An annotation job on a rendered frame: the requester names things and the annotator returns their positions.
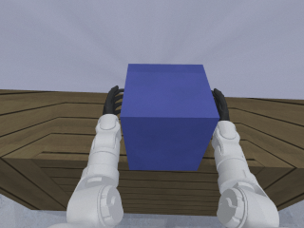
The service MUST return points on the pedestal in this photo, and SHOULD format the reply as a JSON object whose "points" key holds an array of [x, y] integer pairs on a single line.
{"points": [[46, 138]]}

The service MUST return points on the right robot upper arm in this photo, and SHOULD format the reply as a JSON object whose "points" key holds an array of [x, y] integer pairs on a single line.
{"points": [[240, 208]]}

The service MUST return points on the robot right hand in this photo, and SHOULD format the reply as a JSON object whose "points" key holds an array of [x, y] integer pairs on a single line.
{"points": [[221, 105]]}

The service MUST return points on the left robot forearm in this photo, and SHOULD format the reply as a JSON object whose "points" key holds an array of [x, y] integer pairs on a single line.
{"points": [[102, 165]]}

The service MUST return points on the left robot upper arm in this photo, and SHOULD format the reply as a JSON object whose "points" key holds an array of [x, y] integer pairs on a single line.
{"points": [[94, 207]]}

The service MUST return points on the robot left hand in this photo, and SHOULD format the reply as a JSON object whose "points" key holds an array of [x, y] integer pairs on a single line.
{"points": [[110, 104]]}

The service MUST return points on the right robot forearm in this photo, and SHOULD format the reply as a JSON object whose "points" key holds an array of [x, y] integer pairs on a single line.
{"points": [[232, 167]]}

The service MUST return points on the carton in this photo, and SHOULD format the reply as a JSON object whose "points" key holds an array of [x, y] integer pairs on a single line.
{"points": [[168, 116]]}

